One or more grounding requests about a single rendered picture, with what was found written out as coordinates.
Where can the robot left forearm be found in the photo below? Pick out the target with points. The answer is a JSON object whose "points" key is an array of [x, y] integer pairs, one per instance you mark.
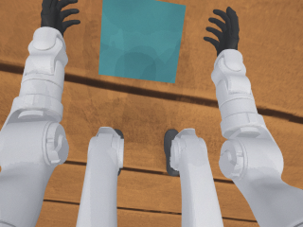
{"points": [[40, 97]]}

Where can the robot right forearm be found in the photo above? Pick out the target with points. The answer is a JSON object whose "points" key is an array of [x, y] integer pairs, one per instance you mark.
{"points": [[236, 102]]}

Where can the right robot upper arm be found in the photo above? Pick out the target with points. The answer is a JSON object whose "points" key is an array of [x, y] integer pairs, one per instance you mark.
{"points": [[255, 166]]}

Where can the right robot thigh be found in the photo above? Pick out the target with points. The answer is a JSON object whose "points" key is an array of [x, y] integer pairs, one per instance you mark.
{"points": [[200, 204]]}

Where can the left robot hand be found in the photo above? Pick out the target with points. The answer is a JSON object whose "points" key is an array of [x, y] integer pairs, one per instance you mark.
{"points": [[52, 16]]}

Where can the left robot upper arm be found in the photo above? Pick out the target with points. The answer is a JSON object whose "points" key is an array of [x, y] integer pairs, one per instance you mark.
{"points": [[29, 153]]}

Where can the carton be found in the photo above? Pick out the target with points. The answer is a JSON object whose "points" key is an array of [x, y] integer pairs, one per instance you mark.
{"points": [[140, 39]]}

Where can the right robot hand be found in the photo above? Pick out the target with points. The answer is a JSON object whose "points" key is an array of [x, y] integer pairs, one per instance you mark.
{"points": [[228, 38]]}

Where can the right robot shin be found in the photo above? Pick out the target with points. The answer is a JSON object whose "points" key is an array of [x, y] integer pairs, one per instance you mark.
{"points": [[188, 131]]}

